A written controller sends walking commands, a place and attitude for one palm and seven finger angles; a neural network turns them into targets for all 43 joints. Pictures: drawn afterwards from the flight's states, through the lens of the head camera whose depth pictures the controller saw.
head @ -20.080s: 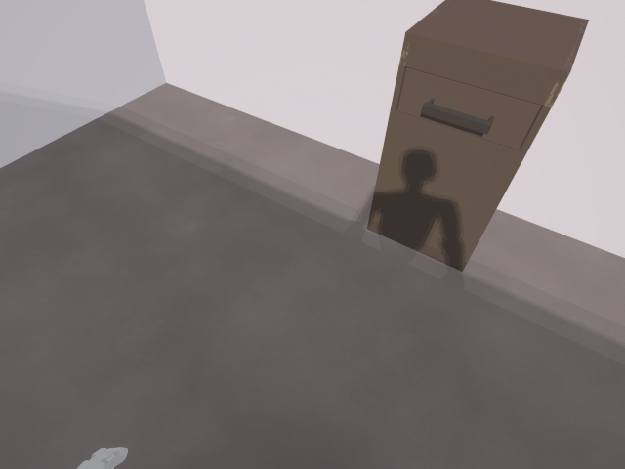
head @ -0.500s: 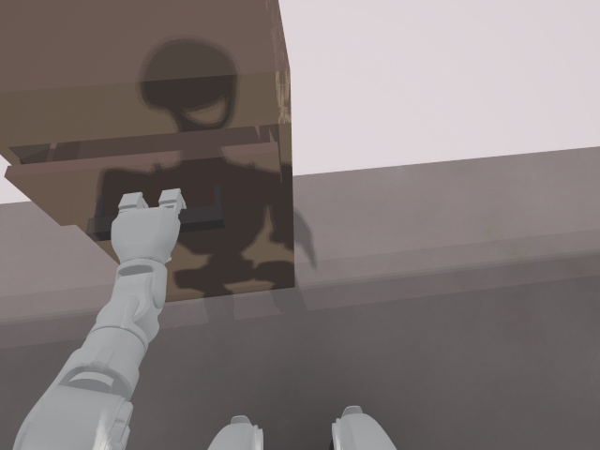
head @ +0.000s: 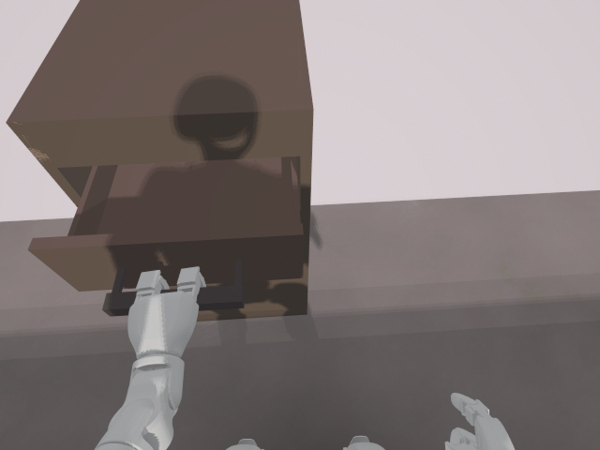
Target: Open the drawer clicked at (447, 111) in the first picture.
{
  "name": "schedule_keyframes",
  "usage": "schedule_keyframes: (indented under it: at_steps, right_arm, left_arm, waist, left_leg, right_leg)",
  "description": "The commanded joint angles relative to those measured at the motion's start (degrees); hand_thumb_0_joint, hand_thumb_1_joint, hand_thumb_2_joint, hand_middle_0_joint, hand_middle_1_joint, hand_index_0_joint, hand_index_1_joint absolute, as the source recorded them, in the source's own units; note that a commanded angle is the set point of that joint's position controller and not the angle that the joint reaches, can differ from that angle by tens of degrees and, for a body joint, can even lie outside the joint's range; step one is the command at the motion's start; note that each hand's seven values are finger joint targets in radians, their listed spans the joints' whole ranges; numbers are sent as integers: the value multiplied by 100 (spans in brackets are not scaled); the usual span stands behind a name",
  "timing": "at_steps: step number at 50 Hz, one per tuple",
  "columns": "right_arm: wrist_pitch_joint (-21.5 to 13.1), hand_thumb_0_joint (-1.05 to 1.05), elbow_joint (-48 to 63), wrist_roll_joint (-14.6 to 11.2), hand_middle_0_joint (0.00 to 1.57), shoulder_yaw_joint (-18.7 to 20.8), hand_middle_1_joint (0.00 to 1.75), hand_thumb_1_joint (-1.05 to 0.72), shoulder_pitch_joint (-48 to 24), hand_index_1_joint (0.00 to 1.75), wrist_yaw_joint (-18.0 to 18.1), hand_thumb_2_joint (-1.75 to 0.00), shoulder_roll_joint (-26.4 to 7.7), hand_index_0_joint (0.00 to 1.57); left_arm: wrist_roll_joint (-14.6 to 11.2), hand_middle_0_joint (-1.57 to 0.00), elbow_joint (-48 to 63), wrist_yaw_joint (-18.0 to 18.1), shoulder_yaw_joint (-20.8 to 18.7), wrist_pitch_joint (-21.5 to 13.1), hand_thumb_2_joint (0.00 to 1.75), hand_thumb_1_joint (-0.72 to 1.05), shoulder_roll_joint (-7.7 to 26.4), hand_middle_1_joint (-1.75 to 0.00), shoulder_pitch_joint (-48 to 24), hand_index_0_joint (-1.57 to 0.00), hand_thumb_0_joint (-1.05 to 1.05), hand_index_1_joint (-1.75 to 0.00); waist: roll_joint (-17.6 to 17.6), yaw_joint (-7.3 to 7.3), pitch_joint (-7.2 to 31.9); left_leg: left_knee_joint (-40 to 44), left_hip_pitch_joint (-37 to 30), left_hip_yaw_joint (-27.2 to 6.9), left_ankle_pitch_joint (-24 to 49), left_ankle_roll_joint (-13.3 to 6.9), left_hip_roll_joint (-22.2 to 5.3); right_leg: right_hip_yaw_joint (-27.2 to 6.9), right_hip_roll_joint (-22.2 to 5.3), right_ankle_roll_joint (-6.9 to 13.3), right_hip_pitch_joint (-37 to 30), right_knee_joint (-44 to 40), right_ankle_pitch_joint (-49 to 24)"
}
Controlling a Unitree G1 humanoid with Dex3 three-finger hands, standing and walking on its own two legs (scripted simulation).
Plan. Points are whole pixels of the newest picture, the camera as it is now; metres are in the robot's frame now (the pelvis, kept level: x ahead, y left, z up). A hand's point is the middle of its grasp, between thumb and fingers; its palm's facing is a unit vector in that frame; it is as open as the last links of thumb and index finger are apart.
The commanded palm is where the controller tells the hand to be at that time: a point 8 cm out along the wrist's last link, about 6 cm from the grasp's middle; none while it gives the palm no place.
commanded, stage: pull the drawer open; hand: left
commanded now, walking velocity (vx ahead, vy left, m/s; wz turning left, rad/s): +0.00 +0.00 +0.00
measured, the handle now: (178, 285) +0.36 +0.20 -0.05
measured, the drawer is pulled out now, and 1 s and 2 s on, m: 0.15 0.30 0.30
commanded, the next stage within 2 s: open the thumb to release the handle in 0.88 s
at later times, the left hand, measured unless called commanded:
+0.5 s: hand (169, 409) +0.19 +0.18 -0.06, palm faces -0.05 -0.12 -0.99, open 6.4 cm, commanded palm +0.14 +0.19 -0.02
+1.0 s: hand (163, 447) +0.15 +0.18 -0.06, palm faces -0.03 -0.11 -0.99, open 6.5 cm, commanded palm +0.13 +0.19 -0.02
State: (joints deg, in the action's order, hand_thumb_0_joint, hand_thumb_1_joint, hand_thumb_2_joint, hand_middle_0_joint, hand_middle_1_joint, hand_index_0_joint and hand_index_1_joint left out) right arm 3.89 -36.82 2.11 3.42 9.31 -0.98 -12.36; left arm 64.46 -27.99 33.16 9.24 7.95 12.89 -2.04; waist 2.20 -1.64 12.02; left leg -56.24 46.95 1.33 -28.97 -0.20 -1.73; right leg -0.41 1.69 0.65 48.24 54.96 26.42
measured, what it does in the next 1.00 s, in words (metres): stands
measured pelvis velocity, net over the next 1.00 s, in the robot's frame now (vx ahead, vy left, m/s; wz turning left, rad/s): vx -0.02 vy -0.02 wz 0.01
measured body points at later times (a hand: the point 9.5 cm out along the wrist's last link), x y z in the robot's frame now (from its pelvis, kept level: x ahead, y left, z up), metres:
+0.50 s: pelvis +0.01 -0.01 -0.02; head +0.07 -0.03 +0.43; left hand +0.19 +0.19 -0.01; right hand +0.22 -0.22 -0.12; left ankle -0.03 +0.12 -0.68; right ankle -0.01 -0.12 -0.68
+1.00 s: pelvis -0.02 -0.02 -0.04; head +0.05 -0.05 +0.40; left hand +0.14 +0.18 -0.01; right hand +0.20 -0.24 -0.14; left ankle -0.03 +0.12 -0.68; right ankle -0.01 -0.12 -0.68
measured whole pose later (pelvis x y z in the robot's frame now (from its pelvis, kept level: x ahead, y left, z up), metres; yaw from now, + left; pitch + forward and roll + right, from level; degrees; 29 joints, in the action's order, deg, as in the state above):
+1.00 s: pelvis -0.02 -0.02 -0.04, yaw +1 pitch +20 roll +2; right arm 2.7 -29.7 5.2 1.1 6.0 -2.7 -12.2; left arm 64.9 1.6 33.7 5.3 -4.0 15.4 32.0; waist 1.4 1.9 13.1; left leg -69.0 54.9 1.7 -33.6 1.6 -1.4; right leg -1.0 1.5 2.6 58.2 71.3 32.6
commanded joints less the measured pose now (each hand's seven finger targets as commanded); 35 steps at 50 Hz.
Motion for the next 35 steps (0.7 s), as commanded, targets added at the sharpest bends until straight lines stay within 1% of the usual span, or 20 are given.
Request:
schedule_keyframes:
  at_steps: [1,2,3,4,5,6,8,10,11,18,21,23,25,26,27,29,30,31,32,35]
  right_arm:
    - [-153,0,819,-3,20,193,30,-90,-85,30,15,-90,-682,20]
    - [-157,0,873,2,20,163,30,-90,-139,30,-2,-90,-660,20]
    - [-147,0,904,-6,20,149,30,-90,-179,30,-13,-90,-651,20]
    - [-156,0,947,14,20,129,30,-90,-260,30,-29,-90,-640,20]
    - [-151,0,996,18,20,119,30,-90,-281,30,-59,-90,-625,20]
    - [-148,0,1023,24,20,114,30,-90,-363,30,-63,-90,-628,20]
    - [-161,0,1056,61,20,92,30,-90,-401,30,-81,-90,-602,20]
    - [-176,0,1129,84,20,69,30,-90,-474,30,-124,-90,-570,20]
    - [-177,0,1132,91,20,61,30,-90,-516,30,-130,-90,-580,20]
    - [-263,0,1234,148,20,-7,30,-90,-696,30,-156,-90,-513,20]
    - [-291,0,1314,162,20,-25,30,-90,-792,30,-172,-90,-506,20]
    - [-321,0,1329,166,20,-43,30,-90,-791,30,-180,-90,-486,20]
    - [-338,0,1376,201,20,-56,30,-90,-832,30,-187,-90,-489,20]
    - [-346,0,1411,194,20,-62,30,-90,-847,30,-180,-90,-490,20]
    - [-378,0,1404,212,20,-85,30,-90,-855,30,-184,-90,-472,20]
    - [-400,0,1449,235,20,-88,30,-90,-888,30,-191,-90,-465,20]
    - [-405,0,1481,227,20,-90,30,-90,-891,30,-194,-90,-450,20]
    - [-390,0,1487,219,20,-94,30,-90,-919,30,-182,-90,-458,20]
    - [-428,0,1509,250,20,-109,30,-90,-939,30,-202,-90,-448,20]
    - [-426,0,1562,256,20,-96,30,-90,-952,30,-208,-90,-439,20]
  left_arm:
    - [-93,-40,1635,234,-229,-45,90,90,431,-135,908,-40,0,-135]
    - [-87,-40,1705,237,-149,-74,90,90,361,-135,1191,-40,0,-135]
    - [-76,-40,1787,245,-245,-99,90,90,446,-135,1335,-40,0,-135]
    - [-29,-40,1868,254,-72,-120,90,90,278,-135,1467,-40,0,-135]
    - [-15,-40,1981,262,-17,-140,90,90,237,-135,1579,-40,0,-135]
    - [8,-40,2114,285,-89,-178,90,90,305,-135,1612,-40,0,-135]
    - [94,-40,2226,379,-225,-247,90,90,406,-135,1910,-40,0,-135]
    - [109,-40,2424,417,-82,-294,90,90,267,-135,2267,-40,0,-135]
    - [113,-40,2533,438,-205,-318,90,90,393,-135,2358,-40,0,-135]
    - [113,-40,2864,486,-450,-511,90,90,553,-135,3299,-40,0,-135]
    - [94,-40,3119,450,-433,-594,90,90,544,-135,3645,-40,0,-135]
    - [82,-40,3132,445,-524,-660,90,90,610,-135,3964,-40,0,-135]
    - [83,-40,3280,416,-475,-734,90,90,565,-135,4067,-40,0,-135]
    - [63,-40,3347,408,-616,-773,90,90,687,-135,4211,-40,0,-135]
    - [62,-40,3300,410,-637,-826,90,90,698,-135,4400,-40,0,-135]
    - [46,-40,3432,395,-708,-920,90,90,738,-135,4647,-40,0,-135]
    - [25,-40,3488,363,-714,-951,90,90,737,-135,4808,-40,0,-135]
    - [11,-40,3583,369,-860,-984,90,90,862,-135,4865,-40,0,-135]
    - [22,-40,3585,362,-777,-1023,90,90,805,-135,4970,-40,0,-135]
    - [3,-40,3759,342,-903,-1113,90,90,886,-135,5196,-40,0,-135]
  waist:
    - [-2,329,1772]
    - [-75,327,1633]
    - [-111,333,1577]
    - [-123,307,1422]
    - [-139,298,1384]
    - [-3,316,1377]
    - [-71,368,1435]
    - [-55,386,1491]
    - [-47,405,1460]
    - [-306,516,1379]
    - [-206,559,1346]
    - [-253,602,1322]
    - [-331,584,1252]
    - [-290,627,1245]
    - [-412,657,1271]
    - [-443,688,1240]
    - [-429,694,1196]
    - [-334,738,1225]
    - [-341,724,1123]
    - [-279,762,1102]
  left_leg:
    - [430,-1619,-77,3545,-94,163]
    - [409,-1582,-86,3484,-87,168]
    - [406,-1534,-95,3409,-79,169]
    - [384,-1479,-98,3318,-78,177]
    - [378,-1442,-100,3197,-83,187]
    - [357,-1468,-118,3247,-80,179]
    - [255,-1437,-111,3270,-71,195]
    - [176,-1430,-111,3305,-75,209]
    - [166,-1409,-139,3365,-62,207]
    - [-8,-1072,-119,2966,-60,281]
    - [-50,-990,-126,2859,-62,299]
    - [-98,-902,-105,2698,-56,315]
    - [-153,-761,-114,2468,-65,336]
    - [-155,-722,-122,2488,-65,340]
    - [-202,-683,-109,2410,-55,357]
    - [-257,-533,-114,2217,-51,383]
    - [-278,-468,-93,2127,-56,391]
    - [-264,-419,-99,2151,-57,405]
    - [-324,-450,-110,2073,-36,423]
    - [-384,-297,-95,1834,-52,424]
  right_leg:
    - [243,95,211,-1365,-412,-3168]
    - [248,94,197,-1331,-399,-3141]
    - [247,97,203,-1313,-373,-3106]
    - [250,102,200,-1223,-370,-3038]
    - [255,95,204,-1215,-369,-2977]
    - [247,100,223,-1152,-348,-2958]
    - [206,103,217,-1154,-239,-3089]
    - [195,89,217,-1161,-177,-3194]
    - [177,98,237,-1165,-137,-3249]
    - [50,76,224,-1210,35,-3376]
    - [20,77,248,-1138,79,-3246]
    - [0,70,237,-1106,128,-3161]
    - [-60,66,239,-996,156,-3022]
    - [-60,72,259,-1018,185,-3032]
    - [-140,64,242,-999,214,-3047]
    - [-218,58,246,-932,257,-2961]
    - [-229,25,235,-964,251,-3002]
    - [-236,40,264,-1029,284,-3055]
    - [-353,30,257,-818,294,-2926]
    - [-308,27,265,-707,333,-2575]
